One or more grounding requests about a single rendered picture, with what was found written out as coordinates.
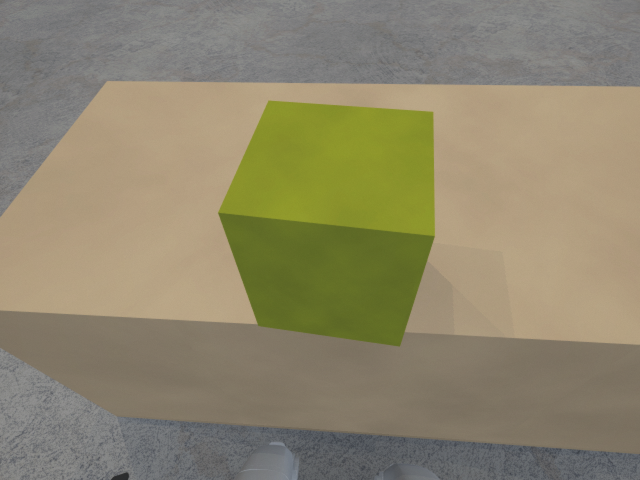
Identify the carton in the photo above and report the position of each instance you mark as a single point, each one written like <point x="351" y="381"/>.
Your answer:
<point x="331" y="218"/>

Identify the pedestal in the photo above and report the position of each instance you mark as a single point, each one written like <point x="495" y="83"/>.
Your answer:
<point x="117" y="279"/>

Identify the left robot thigh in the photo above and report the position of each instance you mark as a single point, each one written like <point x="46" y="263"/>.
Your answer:
<point x="270" y="462"/>

